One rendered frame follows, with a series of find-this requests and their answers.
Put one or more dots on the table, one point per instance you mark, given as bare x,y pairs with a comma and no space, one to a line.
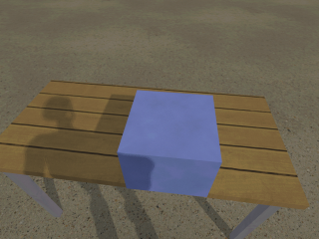
73,130

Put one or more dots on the carton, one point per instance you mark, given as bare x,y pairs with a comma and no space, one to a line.
170,143

